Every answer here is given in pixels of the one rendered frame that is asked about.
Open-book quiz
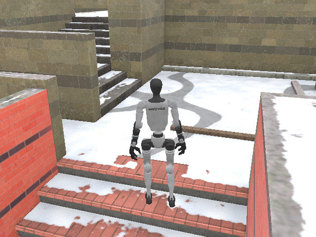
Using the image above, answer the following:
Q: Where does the robot left forearm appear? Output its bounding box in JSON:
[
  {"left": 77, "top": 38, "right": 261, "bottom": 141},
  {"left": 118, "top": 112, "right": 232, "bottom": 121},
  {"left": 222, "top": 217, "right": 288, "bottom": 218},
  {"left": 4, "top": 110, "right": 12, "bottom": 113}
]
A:
[{"left": 130, "top": 121, "right": 140, "bottom": 147}]

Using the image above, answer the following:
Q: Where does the robot right upper arm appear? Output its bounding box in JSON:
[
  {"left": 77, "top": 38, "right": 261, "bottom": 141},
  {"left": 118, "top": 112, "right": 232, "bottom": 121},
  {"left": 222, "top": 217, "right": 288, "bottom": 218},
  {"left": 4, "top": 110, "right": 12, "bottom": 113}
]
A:
[{"left": 167, "top": 99, "right": 180, "bottom": 127}]

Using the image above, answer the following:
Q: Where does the robot left upper arm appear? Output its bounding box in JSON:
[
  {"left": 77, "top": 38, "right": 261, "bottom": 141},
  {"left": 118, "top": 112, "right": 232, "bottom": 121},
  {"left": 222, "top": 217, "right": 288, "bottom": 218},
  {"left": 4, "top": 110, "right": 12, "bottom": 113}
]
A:
[{"left": 135, "top": 100, "right": 146, "bottom": 129}]

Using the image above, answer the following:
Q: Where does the robot right forearm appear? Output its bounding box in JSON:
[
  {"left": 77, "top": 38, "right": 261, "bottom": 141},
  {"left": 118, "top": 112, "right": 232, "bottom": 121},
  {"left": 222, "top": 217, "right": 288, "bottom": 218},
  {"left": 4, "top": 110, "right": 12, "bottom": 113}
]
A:
[{"left": 175, "top": 120, "right": 185, "bottom": 143}]

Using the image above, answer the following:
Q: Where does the robot right hand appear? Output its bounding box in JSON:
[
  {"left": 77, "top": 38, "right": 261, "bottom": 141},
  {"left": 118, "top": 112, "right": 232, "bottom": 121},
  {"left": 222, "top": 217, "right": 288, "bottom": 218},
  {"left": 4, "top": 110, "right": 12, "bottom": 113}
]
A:
[{"left": 175, "top": 142, "right": 186, "bottom": 155}]

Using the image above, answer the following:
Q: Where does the right robot foot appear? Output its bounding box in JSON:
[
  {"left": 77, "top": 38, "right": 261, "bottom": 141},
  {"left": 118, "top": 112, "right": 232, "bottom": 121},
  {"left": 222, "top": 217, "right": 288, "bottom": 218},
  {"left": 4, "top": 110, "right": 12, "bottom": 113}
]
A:
[{"left": 168, "top": 195, "right": 175, "bottom": 207}]

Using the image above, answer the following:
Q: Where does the robot left shin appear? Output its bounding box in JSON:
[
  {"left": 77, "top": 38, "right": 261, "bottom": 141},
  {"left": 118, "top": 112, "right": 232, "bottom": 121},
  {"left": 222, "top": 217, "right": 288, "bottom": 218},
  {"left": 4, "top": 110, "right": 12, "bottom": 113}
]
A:
[{"left": 144, "top": 165, "right": 152, "bottom": 197}]

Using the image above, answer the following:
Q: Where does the robot left hand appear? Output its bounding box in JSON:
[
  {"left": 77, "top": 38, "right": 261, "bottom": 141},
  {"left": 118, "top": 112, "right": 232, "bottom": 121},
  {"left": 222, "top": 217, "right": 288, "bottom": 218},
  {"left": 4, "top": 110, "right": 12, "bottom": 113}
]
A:
[{"left": 129, "top": 146, "right": 141, "bottom": 160}]

